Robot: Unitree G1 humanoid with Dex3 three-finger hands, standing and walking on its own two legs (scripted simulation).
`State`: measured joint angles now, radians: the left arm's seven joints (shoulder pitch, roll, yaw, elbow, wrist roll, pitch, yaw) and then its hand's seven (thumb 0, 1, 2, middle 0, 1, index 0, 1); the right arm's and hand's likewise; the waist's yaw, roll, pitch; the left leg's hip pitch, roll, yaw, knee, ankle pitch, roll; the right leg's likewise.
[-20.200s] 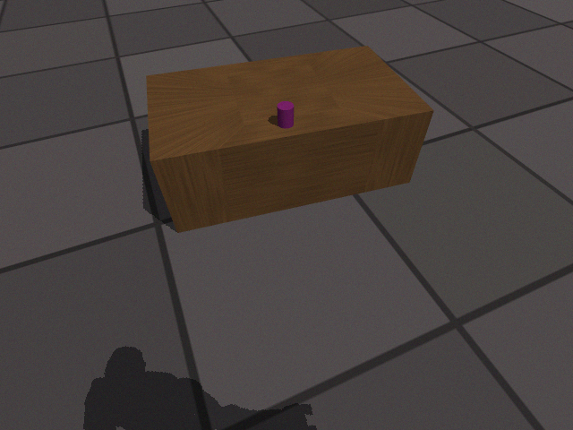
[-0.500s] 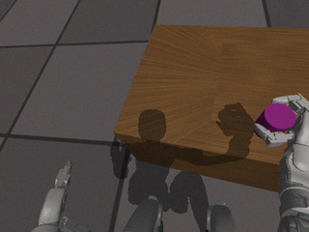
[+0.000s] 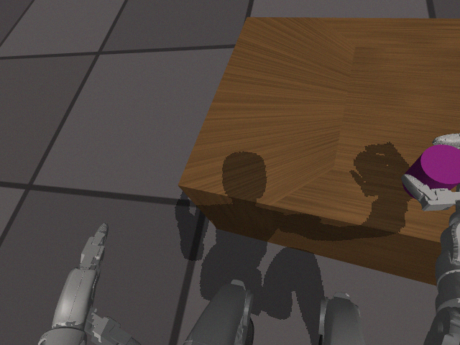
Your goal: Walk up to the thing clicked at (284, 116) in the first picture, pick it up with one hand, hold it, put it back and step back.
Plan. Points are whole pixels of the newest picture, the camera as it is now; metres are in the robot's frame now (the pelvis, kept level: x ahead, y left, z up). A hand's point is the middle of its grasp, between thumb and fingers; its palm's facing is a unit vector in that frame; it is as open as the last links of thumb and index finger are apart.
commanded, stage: lower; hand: right
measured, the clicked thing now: (433, 174) +0.44 -0.23 -0.04
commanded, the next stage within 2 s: loosen in 1.36 s
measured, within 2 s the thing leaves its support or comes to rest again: rests again in 1.22 s
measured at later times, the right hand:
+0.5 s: hand (424, 185) +0.45 -0.24 -0.10, palm faces +0.27 +0.96 +0.01, open 9.7 cm
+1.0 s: hand (416, 192) +0.45 -0.24 -0.13, palm faces +0.26 +0.97 +0.01, open 9.7 cm
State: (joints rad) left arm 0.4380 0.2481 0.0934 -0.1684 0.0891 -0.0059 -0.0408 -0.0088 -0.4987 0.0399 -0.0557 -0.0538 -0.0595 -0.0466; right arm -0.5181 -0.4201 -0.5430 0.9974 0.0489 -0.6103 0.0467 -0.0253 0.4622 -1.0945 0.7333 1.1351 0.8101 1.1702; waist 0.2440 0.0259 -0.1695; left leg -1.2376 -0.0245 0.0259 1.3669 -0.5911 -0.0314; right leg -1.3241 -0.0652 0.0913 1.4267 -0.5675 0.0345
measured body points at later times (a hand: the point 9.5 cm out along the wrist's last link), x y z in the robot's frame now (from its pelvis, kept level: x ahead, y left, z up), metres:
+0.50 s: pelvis -0.02 +0.00 -0.05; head +0.16 -0.08 +0.36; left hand +0.15 +0.26 +0.04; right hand +0.43 -0.29 -0.09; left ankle +0.03 +0.14 -0.59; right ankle +0.04 -0.13 -0.59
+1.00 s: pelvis -0.03 +0.00 -0.07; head +0.16 -0.09 +0.33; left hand +0.14 +0.26 +0.06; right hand +0.43 -0.29 -0.13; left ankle +0.03 +0.14 -0.59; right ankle +0.04 -0.13 -0.59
